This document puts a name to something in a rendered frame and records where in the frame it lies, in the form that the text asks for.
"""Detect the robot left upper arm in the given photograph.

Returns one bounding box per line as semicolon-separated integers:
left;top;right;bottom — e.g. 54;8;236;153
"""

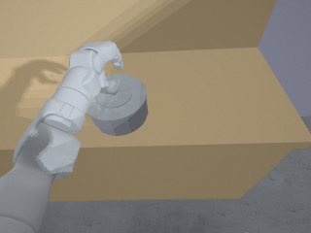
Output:
0;122;81;233

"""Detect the pot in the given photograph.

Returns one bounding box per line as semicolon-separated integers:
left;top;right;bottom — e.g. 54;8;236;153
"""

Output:
92;100;149;136

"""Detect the knob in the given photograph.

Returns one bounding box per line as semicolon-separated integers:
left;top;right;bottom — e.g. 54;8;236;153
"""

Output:
105;80;120;95

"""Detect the table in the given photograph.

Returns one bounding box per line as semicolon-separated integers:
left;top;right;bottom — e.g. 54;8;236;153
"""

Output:
0;0;311;202

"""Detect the lid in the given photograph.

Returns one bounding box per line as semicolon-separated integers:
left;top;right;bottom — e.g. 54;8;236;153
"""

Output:
86;74;147;122

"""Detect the robot left hand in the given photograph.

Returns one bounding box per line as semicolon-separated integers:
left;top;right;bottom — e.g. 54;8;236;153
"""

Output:
78;41;123;88

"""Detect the left robot forearm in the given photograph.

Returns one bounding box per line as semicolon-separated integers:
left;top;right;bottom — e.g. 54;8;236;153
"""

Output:
13;47;106;165

